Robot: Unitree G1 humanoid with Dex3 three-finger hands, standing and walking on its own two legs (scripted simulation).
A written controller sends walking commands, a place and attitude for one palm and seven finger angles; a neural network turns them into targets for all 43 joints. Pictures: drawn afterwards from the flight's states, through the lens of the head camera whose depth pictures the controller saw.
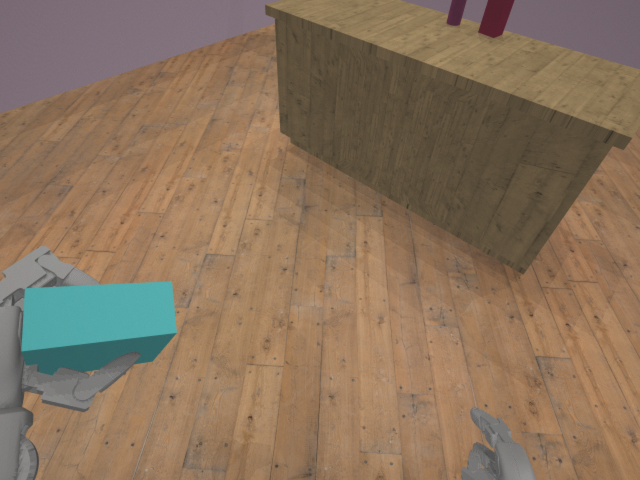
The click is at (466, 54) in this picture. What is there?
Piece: table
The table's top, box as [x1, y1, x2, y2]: [265, 0, 639, 149]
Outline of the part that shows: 265,5 266,14 622,149 625,147 639,126 639,69 504,30 501,35 492,38 481,34 477,31 480,23 462,18 459,25 449,25 446,23 447,14 401,0 280,0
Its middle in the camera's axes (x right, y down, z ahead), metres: +0.46 -0.74 +1.46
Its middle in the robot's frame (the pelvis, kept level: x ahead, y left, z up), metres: +1.61 -0.37 -0.08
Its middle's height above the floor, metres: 0.69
